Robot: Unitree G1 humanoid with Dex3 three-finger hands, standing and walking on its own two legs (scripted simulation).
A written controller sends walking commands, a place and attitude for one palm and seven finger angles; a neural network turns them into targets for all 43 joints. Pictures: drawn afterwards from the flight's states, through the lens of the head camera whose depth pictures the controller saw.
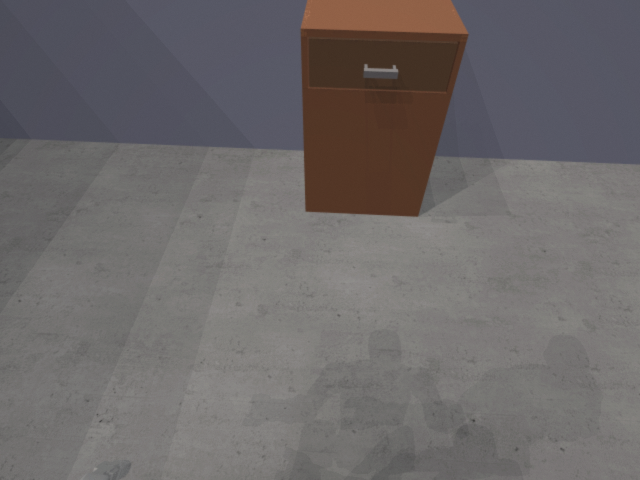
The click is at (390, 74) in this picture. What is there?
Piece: drawer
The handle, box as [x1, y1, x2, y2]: [363, 64, 397, 78]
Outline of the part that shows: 364,64 363,77 397,77 397,69 395,68 395,65 393,65 391,69 368,68 367,65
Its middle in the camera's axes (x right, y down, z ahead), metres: +0.19 -0.54 +1.25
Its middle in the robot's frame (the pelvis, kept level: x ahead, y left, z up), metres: +1.31 -0.13 -0.09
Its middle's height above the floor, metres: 0.68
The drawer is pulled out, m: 0.00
